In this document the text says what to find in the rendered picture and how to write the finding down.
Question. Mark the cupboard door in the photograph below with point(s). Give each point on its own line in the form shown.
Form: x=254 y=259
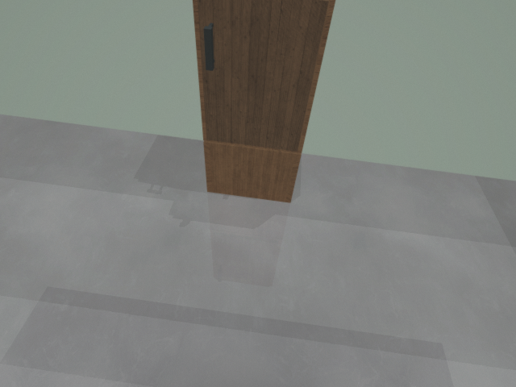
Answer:
x=265 y=53

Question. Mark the handle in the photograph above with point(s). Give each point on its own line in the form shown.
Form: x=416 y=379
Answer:
x=209 y=46

